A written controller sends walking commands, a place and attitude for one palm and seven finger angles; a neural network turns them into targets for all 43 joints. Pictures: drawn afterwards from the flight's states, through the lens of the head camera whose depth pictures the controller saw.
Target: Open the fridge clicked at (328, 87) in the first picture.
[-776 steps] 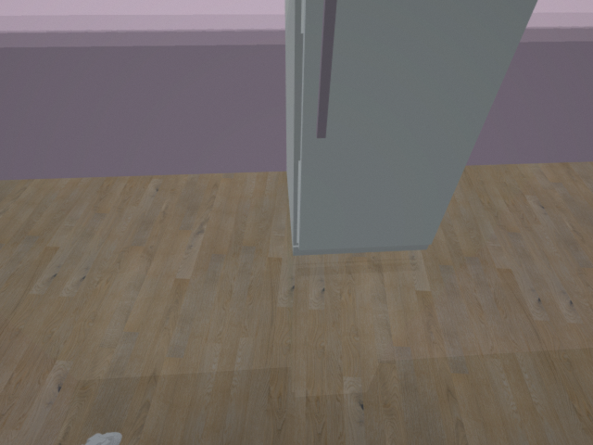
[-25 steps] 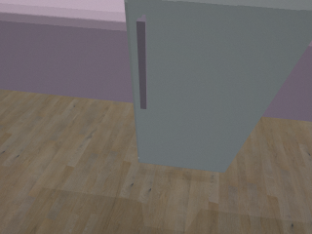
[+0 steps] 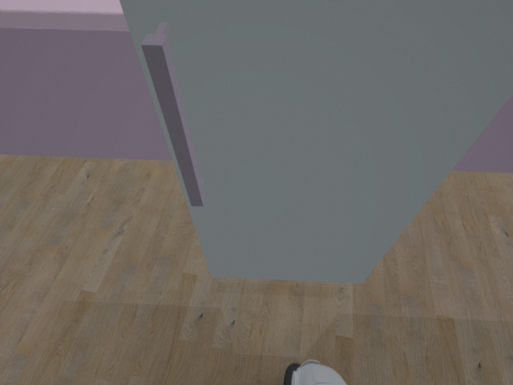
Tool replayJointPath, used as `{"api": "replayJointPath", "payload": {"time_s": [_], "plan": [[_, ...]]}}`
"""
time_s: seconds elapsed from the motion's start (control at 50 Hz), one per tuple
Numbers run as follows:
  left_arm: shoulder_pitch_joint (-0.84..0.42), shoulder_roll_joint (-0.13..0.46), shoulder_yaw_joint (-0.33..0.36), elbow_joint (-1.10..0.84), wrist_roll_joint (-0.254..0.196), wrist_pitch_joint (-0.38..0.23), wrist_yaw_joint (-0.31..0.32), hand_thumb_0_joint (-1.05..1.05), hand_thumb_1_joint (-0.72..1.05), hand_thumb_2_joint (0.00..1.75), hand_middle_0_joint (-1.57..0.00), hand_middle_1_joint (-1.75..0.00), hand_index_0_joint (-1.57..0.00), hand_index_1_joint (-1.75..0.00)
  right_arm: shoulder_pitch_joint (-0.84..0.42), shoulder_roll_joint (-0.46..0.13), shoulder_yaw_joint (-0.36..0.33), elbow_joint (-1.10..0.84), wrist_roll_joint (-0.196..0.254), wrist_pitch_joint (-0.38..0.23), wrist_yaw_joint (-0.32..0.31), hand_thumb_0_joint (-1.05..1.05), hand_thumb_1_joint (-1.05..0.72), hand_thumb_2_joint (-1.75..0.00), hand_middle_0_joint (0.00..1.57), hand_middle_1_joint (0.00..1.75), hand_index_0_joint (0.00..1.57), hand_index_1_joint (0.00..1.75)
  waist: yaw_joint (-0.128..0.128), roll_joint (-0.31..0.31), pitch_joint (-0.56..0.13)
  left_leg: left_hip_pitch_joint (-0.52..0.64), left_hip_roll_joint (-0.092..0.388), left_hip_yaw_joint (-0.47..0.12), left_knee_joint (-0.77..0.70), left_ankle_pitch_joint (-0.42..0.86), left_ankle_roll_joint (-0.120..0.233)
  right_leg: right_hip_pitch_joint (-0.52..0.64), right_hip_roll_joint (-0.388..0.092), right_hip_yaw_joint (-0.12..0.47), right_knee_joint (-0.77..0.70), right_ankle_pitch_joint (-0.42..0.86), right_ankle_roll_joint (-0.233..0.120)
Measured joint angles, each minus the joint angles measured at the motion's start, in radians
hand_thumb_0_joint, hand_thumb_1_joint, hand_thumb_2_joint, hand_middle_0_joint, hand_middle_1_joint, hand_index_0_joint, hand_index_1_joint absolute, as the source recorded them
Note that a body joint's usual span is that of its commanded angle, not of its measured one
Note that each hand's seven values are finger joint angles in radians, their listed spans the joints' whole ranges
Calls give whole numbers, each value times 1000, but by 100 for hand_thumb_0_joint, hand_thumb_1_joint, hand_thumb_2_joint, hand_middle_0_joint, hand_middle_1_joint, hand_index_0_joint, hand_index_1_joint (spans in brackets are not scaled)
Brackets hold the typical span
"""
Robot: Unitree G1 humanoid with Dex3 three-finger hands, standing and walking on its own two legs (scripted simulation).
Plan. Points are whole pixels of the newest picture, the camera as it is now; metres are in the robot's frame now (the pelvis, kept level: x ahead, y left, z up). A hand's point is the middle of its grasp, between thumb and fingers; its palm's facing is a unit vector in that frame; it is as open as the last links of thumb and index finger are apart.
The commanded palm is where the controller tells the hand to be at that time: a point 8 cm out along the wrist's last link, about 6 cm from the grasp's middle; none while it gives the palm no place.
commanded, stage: come to a stop and stand still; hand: left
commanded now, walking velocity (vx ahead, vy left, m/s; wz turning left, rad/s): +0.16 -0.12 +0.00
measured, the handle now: (184, 134) +0.49 +0.14 +0.09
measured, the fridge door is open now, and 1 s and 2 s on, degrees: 0 0 0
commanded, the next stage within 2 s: none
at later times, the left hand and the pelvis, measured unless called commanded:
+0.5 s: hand out of the picture +0.09 +0.19 -0.17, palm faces +0.10 -0.98 -0.19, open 7.3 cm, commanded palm none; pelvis +0.03 +0.00 +0.01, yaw +1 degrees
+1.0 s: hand out of the picture -0.03 +0.11 -0.16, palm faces +0.05 -0.99 -0.14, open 7.3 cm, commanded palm none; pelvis -0.01 -0.04 +0.02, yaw +1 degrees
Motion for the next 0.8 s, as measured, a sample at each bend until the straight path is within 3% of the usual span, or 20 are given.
{"api": "replayJointPath", "payload": {"time_s": [0.02, 0.08, 0.12, 0.16, 0.24, 0.38, 0.42, 0.48, 0.54, 0.58, 0.64, 0.7, 0.74, 0.8], "plan": [[-5, 3, 1, -2, 2, -13, 3, 1, 94, 90, -20, -30, -20, -30, 3, -4, -3, 4, 5, 5, 4, 0, -90, -90, 20, 30, 20, 30, 3, -3, -4, -38, 10, -2, 106, -35, 11, 12, 2, -1, -2, 18, -13], [-25, -17, -3, -1, -7, -22, 16, 1, 93, 90, -20, -30, -20, -30, -52, -36, -15, 0, 18, 36, 6, 1, -90, -90, 20, 30, 20, 30, 7, 16, 13, -224, 6, -88, 562, -104, 53, 27, 22, -24, 63, -53, -24], [-26, -34, -10, 4, -6, -10, 29, 0, 92, 90, -20, -30, -20, -30, -96, -55, -23, -16, 18, 45, 1, 1, -90, -90, 20, 30, 20, 30, 9, 11, 7, -321, -5, -95, 688, -67, 58, 64, 31, -29, 22, -51, -19], [-25, -44, -10, 8, -4, 1, 49, 0, 94, 90, -20, -30, -20, -30, -138, -67, -27, -41, 19, 47, -6, 1, -90, -90, 20, 30, 20, 30, 9, 4, -8, -377, -10, -90, 637, -30, 51, 96, 39, -35, -35, -31, -22], [-31, -36, -17, -2, 6, 14, 52, -1, 95, 90, -21, -30, -20, -30, -206, -74, -32, -90, 23, 54, -8, 0, -91, -90, 20, 30, 20, 30, 27, -15, -28, -402, -33, -76, 400, 8, 30, 120, 40, -38, -90, -13, -30], [-20, -31, -14, -9, 5, 34, 46, 0, 93, 90, -21, -30, -20, -30, -286, -70, -35, -146, 18, 67, -2, 0, -91, -90, 20, 30, 20, 30, 56, -37, -26, -333, -78, -63, 152, 114, 12, 119, 20, -33, -52, -34, -9], [-14, -21, -9, -4, 1, 49, 46, 0, 92, 90, -21, -30, -20, -30, -290, -59, -34, -156, 15, 62, -2, 0, -91, -90, 20, 30, 20, 30, 57, -57, -20, -303, -90, -46, 93, 227, 54, 113, 2, -26, -17, -50, 5], [-2, -14, -5, 1, -3, 76, 48, 0, 92, 90, -21, -30, -20, -30, -286, -45, -23, -171, 5, 66, -3, 0, -91, -90, 20, 30, 20, 30, 63, -63, -21, -293, -97, -32, 73, 228, 106, 67, 17, 39, 153, -245, 30], [15, -11, 1, 3, 2, 82, 47, 0, 92, 90, -20, -30, -20, -30, -288, -45, -21, -178, 3, 64, -13, 0, -92, -90, 20, 30, 20, 30, 61, -54, -29, -295, -96, -31, 28, 256, 115, 35, 39, 99, 340, -278, 43], [33, -10, 1, 7, 3, 79, 47, 0, 91, 90, -20, -30, -20, -30, -289, -46, -16, -174, 3, 61, -11, 0, -92, -90, 20, 30, 20, 30, 62, -51, -38, -300, -96, -30, 0, 280, 115, 52, 39, 117, 373, -272, 56], [62, -12, -6, 23, 3, 76, 44, 0, 91, 90, -20, -30, -20, -30, -285, -45, -13, -161, 4, 56, -9, 0, -92, -90, 20, 30, 20, 30, 58, -45, -55, -306, -95, -26, -36, 310, 112, 127, 24, 116, 280, -292, 69], [87, -23, -20, 47, 1, 74, 41, 0, 91, 90, -20, -30, -20, -30, -275, -48, -17, -146, 4, 52, -4, 0, -92, -90, 20, 30, 20, 30, 45, -29, -72, -313, -91, -24, -59, 333, 104, 230, 15, 106, 91, -302, 68], [103, -27, -28, 58, 0, 61, 40, 0, 91, 90, -20, -30, -20, -30, -261, -50, -19, -132, 7, 51, 1, 0, -92, -90, 20, 30, 20, 30, 40, -30, -81, -322, -92, -20, -56, 342, 94, 308, 8, 103, -83, -218, 61], [118, -52, -42, 86, -1, 44, 44, 0, 91, 90, -20, -30, -20, -30, -243, -72, -33, -102, 19, 55, 0, -1, -93, -90, 20, 30, 20, 30, 28, 3, -76, -315, -70, -31, -49, 347, 74, 349, 31, 93, -150, -166, 47]]}}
